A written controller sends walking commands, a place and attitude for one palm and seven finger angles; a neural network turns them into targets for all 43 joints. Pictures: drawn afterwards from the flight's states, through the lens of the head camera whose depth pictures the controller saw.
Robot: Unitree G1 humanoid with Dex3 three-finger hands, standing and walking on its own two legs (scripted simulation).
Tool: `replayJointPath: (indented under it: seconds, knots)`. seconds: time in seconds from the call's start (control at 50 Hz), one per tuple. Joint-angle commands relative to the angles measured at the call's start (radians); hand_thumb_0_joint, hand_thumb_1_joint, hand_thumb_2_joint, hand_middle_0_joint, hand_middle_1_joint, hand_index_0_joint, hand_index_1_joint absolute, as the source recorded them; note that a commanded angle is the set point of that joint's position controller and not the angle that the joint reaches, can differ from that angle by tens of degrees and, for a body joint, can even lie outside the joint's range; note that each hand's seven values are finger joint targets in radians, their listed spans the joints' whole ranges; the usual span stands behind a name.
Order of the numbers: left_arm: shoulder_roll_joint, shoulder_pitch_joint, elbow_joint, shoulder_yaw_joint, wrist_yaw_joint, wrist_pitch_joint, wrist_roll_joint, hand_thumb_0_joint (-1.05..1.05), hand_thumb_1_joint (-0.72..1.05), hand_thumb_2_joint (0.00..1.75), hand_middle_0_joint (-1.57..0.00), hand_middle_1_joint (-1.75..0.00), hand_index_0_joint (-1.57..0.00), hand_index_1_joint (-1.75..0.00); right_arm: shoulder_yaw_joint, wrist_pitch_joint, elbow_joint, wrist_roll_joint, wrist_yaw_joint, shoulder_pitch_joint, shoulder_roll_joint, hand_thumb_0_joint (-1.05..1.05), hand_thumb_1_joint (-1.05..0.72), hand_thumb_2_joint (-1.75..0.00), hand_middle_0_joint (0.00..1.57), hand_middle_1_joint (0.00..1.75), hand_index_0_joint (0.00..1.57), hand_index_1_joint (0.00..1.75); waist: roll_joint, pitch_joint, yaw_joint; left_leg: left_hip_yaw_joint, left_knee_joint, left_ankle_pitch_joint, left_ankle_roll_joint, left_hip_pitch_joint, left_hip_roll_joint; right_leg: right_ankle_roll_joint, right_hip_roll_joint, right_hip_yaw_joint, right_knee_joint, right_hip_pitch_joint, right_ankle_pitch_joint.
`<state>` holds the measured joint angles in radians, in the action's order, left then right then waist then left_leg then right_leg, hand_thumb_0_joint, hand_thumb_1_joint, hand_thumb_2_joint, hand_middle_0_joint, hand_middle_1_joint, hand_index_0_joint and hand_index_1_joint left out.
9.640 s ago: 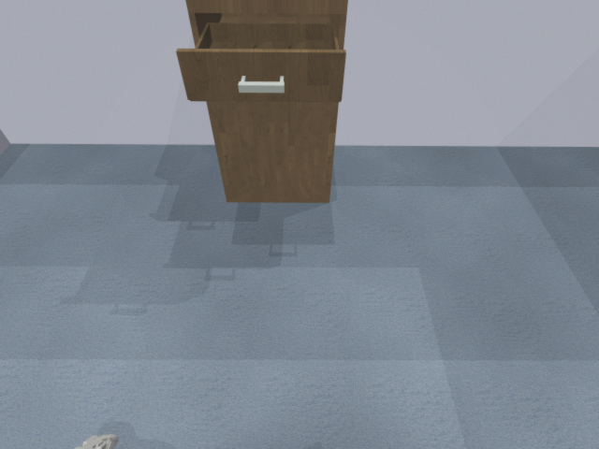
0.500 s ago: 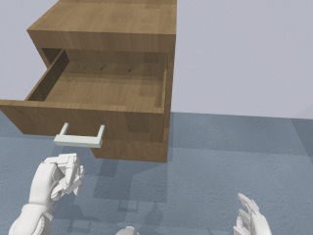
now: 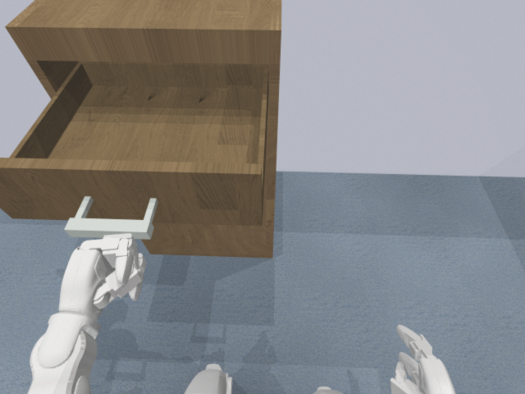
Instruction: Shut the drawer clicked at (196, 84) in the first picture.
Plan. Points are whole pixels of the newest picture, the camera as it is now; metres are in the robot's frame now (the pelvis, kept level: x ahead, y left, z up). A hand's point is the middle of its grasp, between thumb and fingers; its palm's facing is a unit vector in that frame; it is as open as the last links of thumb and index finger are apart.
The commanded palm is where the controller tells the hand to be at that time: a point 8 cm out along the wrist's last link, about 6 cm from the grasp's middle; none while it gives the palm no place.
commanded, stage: bring the fist close to the handle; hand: left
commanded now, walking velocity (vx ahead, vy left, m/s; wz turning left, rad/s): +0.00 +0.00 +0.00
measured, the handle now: (114, 216) +0.37 +0.25 +0.06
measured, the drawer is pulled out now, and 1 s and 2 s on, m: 0.28 0.23 0.10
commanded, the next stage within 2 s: push the drawer shut in 0.20 s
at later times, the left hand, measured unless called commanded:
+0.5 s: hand (131, 264) +0.28 +0.20 +0.06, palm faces -0.01 -1.00 -0.05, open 3.3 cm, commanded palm +0.26 +0.25 +0.06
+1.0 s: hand (137, 232) +0.34 +0.20 +0.06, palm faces -0.03 -1.00 -0.04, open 3.0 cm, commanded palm +0.33 +0.25 +0.06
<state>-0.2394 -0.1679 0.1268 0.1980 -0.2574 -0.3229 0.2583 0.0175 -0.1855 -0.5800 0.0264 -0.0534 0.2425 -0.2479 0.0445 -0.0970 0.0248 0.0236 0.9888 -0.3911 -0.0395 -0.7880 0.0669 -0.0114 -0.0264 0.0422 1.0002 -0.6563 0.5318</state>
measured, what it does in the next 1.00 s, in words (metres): stands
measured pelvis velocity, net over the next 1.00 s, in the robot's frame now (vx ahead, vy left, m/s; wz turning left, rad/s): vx -0.01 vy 0.00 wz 0.00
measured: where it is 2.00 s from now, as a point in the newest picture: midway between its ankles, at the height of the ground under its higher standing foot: outside the picture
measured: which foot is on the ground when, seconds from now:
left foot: down 0.00-1.00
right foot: down 0.00-1.00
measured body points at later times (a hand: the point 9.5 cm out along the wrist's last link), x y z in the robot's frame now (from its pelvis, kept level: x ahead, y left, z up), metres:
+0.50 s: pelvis +0.00 +0.00 +0.00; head +0.06 -0.01 +0.45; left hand +0.28 +0.25 +0.07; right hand +0.17 -0.25 -0.09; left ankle +0.05 +0.14 -0.68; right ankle -0.02 -0.13 -0.68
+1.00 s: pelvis -0.01 +0.00 +0.00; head +0.05 +0.00 +0.44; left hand +0.33 +0.26 +0.06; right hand +0.12 -0.25 -0.10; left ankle +0.05 +0.14 -0.68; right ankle -0.02 -0.13 -0.68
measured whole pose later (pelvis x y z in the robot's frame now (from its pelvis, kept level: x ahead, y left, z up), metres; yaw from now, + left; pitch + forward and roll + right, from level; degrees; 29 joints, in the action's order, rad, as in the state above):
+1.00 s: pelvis -0.01 +0.00 +0.00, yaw +0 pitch +12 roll -2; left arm -0.31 0.21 0.49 0.26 -0.30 -0.32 0.24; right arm 0.03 -0.13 -0.62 0.03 -0.07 0.25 -0.26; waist 0.04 -0.09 0.04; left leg 0.04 1.00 -0.37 -0.04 -0.84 0.07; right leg -0.01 -0.02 0.05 1.00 -0.70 0.51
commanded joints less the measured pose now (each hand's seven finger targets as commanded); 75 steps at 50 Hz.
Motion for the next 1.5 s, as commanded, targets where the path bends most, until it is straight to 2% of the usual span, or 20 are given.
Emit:
replayJointPath:
  seconds: [0.0, 0.06, 0.24, 0.3, 0.32, 0.5, 0.54, 0.56, 0.6, 0.72, 0.8, 0.86, 0.9, 0.96, 1.0, 1.08, 1.12, 1.2, 1.34, 1.48]
  knots:
    - [-0.139, 0.093, -0.185, 0.075, 0.006, -0.063, 0.023, 0.00, 0.90, 0.90, -1.40, -1.60, -1.40, -1.60, -0.057, -0.038, 0.153, 0.005, -0.007, -0.050, -0.125, 0.00, -0.90, -0.90, 0.20, 0.30, 0.20, 0.30, -0.033, -0.207, 0.005, -0.022, -0.128, 0.154, 0.055, 0.235, -0.054, 0.008, 0.040, 0.014, -0.179, 0.019, -0.285]
    - [-0.164, 0.052, -0.187, 0.103, 0.001, -0.068, 0.027, 0.00, 0.90, 0.90, -1.40, -1.60, -1.40, -1.60, -0.060, -0.032, 0.160, 0.005, -0.010, -0.050, -0.127, 0.00, -0.90, -0.90, 0.20, 0.30, 0.20, 0.30, -0.038, -0.209, -0.003, -0.030, -0.123, 0.156, 0.057, 0.224, -0.057, 0.007, 0.038, 0.004, -0.186, 0.039, -0.292]
    - [-0.173, 0.144, -0.185, 0.095, -0.040, -0.096, 0.042, 0.00, 0.90, 0.90, -1.40, -1.60, -1.40, -1.60, -0.058, -0.040, 0.141, 0.007, -0.018, -0.046, -0.130, 0.00, -0.90, -0.90, 0.20, 0.30, 0.20, 0.30, 0.001, -0.213, 0.017, -0.022, -0.100, 0.153, 0.060, 0.228, -0.056, 0.010, 0.040, -0.004, -0.179, 0.009, -0.287]
    - [-0.179, 0.170, -0.172, 0.100, -0.051, -0.087, 0.049, 0.00, 0.90, 0.90, -1.40, -1.60, -1.40, -1.60, -0.058, -0.041, 0.140, 0.008, -0.020, -0.044, -0.134, 0.00, -0.90, -0.90, 0.20, 0.30, 0.20, 0.30, -0.024, -0.233, 0.023, -0.024, -0.100, 0.164, 0.062, 0.234, -0.057, 0.005, 0.038, -0.008, -0.181, 0.017, -0.306]
    - [-0.204, 0.179, -0.162, 0.127, -0.050, -0.086, 0.048, 0.00, 0.90, 0.90, -1.40, -1.60, -1.40, -1.60, -0.060, -0.041, 0.135, 0.008, -0.021, -0.044, -0.135, 0.00, -0.90, -0.90, 0.20, 0.30, 0.20, 0.30, 0.006, -0.235, 0.013, -0.024, -0.100, 0.167, 0.059, 0.235, -0.056, 0.009, 0.038, -0.009, -0.178, 0.019, -0.305]
    - [-0.182, 0.226, -0.103, 0.109, -0.050, -0.067, 0.045, 0.00, 0.90, 0.90, -1.40, -1.60, -1.40, -1.60, -0.058, -0.026, 0.139, 0.006, -0.011, -0.038, -0.133, 0.00, -0.90, -0.90, 0.20, 0.30, 0.20, 0.30, -0.004, -0.260, 0.009, -0.025, -0.105, 0.203, 0.058, 0.249, -0.057, 0.009, 0.040, -0.003, -0.169, 0.034, -0.354]
    - [-0.204, 0.244, -0.090, 0.128, -0.043, -0.067, 0.040, 0.00, 0.90, 0.90, -1.40, -1.60, -1.40, -1.60, -0.058, -0.020, 0.133, 0.006, -0.012, -0.032, -0.139, 0.00, -0.90, -0.90, 0.20, 0.30, 0.20, 0.30, -0.028, -0.249, 0.014, -0.020, -0.104, 0.200, 0.060, 0.239, -0.054, 0.010, 0.044, 0.002, -0.168, 0.027, -0.347]
    - [-0.184, 0.297, -0.085, 0.099, -0.042, -0.067, 0.036, 0.00, 0.90, 0.90, -1.40, -1.60, -1.40, -1.60, -0.055, -0.018, 0.133, 0.006, -0.011, -0.039, -0.137, 0.00, -0.90, -0.90, 0.20, 0.30, 0.20, 0.30, -0.011, -0.233, 0.027, -0.019, -0.105, 0.176, 0.059, 0.234, -0.056, 0.009, 0.041, -0.001, -0.171, 0.005, -0.324]
    - [-0.216, 0.372, -0.043, 0.122, -0.038, -0.069, 0.032, 0.00, 0.90, 0.90, -1.40, -1.60, -1.40, -1.60, -0.054, -0.013, 0.116, 0.006, -0.017, -0.036, -0.142, 0.00, -0.90, -0.90, 0.20, 0.30, 0.20, 0.30, -0.026, -0.209, 0.037, -0.015, -0.104, 0.129, 0.058, 0.215, -0.053, 0.008, 0.042, -0.004, -0.179, -0.020, -0.264]
    - [-0.222, 0.559, 0.026, 0.103, -0.050, -0.071, 0.025, 0.00, 0.90, 0.90, -1.40, -1.60, -1.40, -1.60, -0.051, -0.008, 0.094, 0.008, -0.030, -0.032, -0.144, 0.00, -0.90, -0.90, 0.20, 0.30, 0.20, 0.30, 0.003, -0.245, 0.051, -0.008, -0.105, 0.087, 0.060, 0.233, -0.052, 0.012, 0.041, -0.009, -0.187, -0.043, -0.195]
    - [-0.226, 0.613, 0.071, 0.098, -0.045, -0.060, 0.019, 0.00, 0.90, 0.90, -1.40, -1.60, -1.40, -1.60, -0.050, -0.004, 0.087, 0.008, -0.031, -0.020, -0.146, 0.00, -0.90, -0.90, 0.20, 0.30, 0.20, 0.30, 0.014, -0.276, 0.047, -0.003, -0.108, 0.092, 0.059, 0.246, -0.052, 0.015, 0.042, -0.007, -0.185, -0.038, -0.197]
    - [-0.252, 0.640, 0.130, 0.120, -0.037, -0.056, 0.012, 0.00, 0.90, 0.90, -1.40, -1.60, -1.40, -1.60, -0.049, 0.007, 0.083, 0.008, -0.029, -0.012, -0.151, 0.00, -0.90, -0.90, 0.20, 0.30, 0.20, 0.30, -0.024, -0.266, 0.048, -0.004, -0.111, 0.078, 0.061, 0.226, -0.051, 0.013, 0.043, -0.008, -0.191, -0.037, -0.182]
    - [-0.255, 0.659, 0.138, 0.125, -0.034, -0.059, 0.010, 0.00, 0.90, 0.90, -1.40, -1.60, -1.40, -1.60, -0.050, 0.013, 0.086, 0.007, -0.026, -0.008, -0.149, 0.00, -0.90, -0.90, 0.20, 0.30, 0.20, 0.30, 0.016, -0.285, 0.037, -0.006, -0.118, 0.086, 0.058, 0.240, -0.052, 0.017, 0.043, -0.006, -0.188, -0.029, -0.188]
    - [-0.288, 0.684, 0.205, 0.152, -0.024, -0.059, -0.001, 0.00, 0.90, 0.90, -1.40, -1.60, -1.40, -1.60, -0.046, 0.028, 0.084, 0.007, -0.022, 0.003, -0.153, 0.00, -0.90, -0.90, 0.20, 0.30, 0.20, 0.30, 0.000, -0.252, 0.038, -0.004, -0.122, 0.065, 0.058, 0.212, -0.051, 0.018, 0.046, -0.006, -0.192, -0.037, -0.163]
    - [-0.264, 0.772, 0.205, 0.117, -0.020, -0.065, -0.009, 0.00, 0.90, 0.90, -1.40, -1.60, -1.40, -1.60, -0.048, 0.033, 0.082, 0.008, -0.019, 0.009, -0.151, 0.00, -0.90, -0.90, 0.20, 0.30, 0.20, 0.30, 0.022, -0.259, 0.054, -0.002, -0.123, 0.058, 0.057, 0.232, -0.049, 0.019, 0.047, -0.004, -0.189, -0.063, -0.160]
    - [-0.247, 0.796, 0.238, 0.099, -0.006, -0.070, -0.023, 0.00, 0.90, 0.90, -1.40, -1.60, -1.40, -1.60, -0.052, 0.046, 0.084, 0.007, -0.011, 0.029, -0.153, 0.00, -0.90, -0.90, 0.20, 0.30, 0.20, 0.30, 0.017, -0.282, 0.056, 0.002, -0.126, 0.074, 0.057, 0.250, -0.047, 0.020, 0.050, 0.003, -0.183, -0.067, -0.178]
    - [-0.283, 0.830, 0.263, 0.127, 0.002, -0.073, -0.032, 0.00, 0.90, 0.90, -1.40, -1.60, -1.40, -1.60, -0.055, 0.054, 0.074, 0.005, -0.011, 0.040, -0.159, 0.00, -0.90, -0.90, 0.20, 0.30, 0.20, 0.30, 0.019, -0.286, 0.055, 0.003, -0.125, 0.074, 0.055, 0.248, -0.046, 0.022, 0.050, 0.001, -0.182, -0.068, -0.177]
    - [-0.263, 0.881, 0.271, 0.105, 0.011, -0.080, -0.044, 0.00, 0.90, 0.90, -1.40, -1.60, -1.40, -1.60, -0.057, 0.066, 0.070, 0.003, -0.004, 0.056, -0.157, 0.00, -0.90, -0.90, 0.20, 0.30, 0.20, 0.30, 0.028, -0.319, 0.062, 0.008, -0.119, 0.115, 0.054, 0.274, -0.044, 0.023, 0.052, 0.006, -0.169, -0.071, -0.215]
    - [-0.316, 0.929, 0.349, 0.150, 0.010, -0.087, -0.052, 0.00, 0.90, 0.90, -1.40, -1.60, -1.40, -1.60, -0.059, 0.089, 0.061, -0.002, 0.001, 0.085, -0.164, 0.00, -0.90, -0.90, 0.20, 0.30, 0.20, 0.30, 0.006, -0.338, 0.059, 0.003, -0.102, 0.145, 0.058, 0.260, -0.045, 0.025, 0.058, 0.000, -0.162, -0.054, -0.254]
    - [-0.315, 1.049, 0.425, 0.145, 0.002, -0.095, -0.061, 0.00, 0.90, 0.90, -1.40, -1.60, -1.40, -1.60, -0.059, 0.107, 0.043, -0.002, 0.002, 0.103, -0.163, 0.00, -0.90, -0.90, 0.20, 0.30, 0.20, 0.30, 0.020, -0.340, 0.078, 0.007, -0.089, 0.148, 0.056, 0.263, -0.039, 0.024, 0.058, 0.002, -0.152, -0.102, -0.253]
